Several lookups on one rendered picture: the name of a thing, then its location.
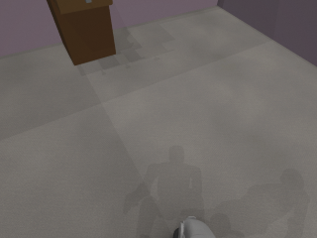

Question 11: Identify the drawer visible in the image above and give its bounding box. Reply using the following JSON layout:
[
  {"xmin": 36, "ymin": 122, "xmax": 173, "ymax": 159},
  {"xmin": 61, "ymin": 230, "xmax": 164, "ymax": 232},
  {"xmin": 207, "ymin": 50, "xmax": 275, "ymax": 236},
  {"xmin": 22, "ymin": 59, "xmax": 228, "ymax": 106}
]
[{"xmin": 53, "ymin": 0, "xmax": 113, "ymax": 15}]

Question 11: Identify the robot right thigh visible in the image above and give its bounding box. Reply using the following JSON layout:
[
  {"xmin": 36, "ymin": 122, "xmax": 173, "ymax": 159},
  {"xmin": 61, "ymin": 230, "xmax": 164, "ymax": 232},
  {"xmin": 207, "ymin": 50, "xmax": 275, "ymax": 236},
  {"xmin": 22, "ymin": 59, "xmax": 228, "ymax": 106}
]
[{"xmin": 178, "ymin": 219, "xmax": 216, "ymax": 238}]

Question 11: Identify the cabinet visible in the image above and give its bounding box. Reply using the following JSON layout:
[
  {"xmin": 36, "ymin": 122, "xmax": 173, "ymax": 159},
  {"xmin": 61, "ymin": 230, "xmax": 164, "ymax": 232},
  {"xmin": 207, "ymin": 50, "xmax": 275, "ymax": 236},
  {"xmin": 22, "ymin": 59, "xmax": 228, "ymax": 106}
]
[{"xmin": 47, "ymin": 0, "xmax": 116, "ymax": 66}]

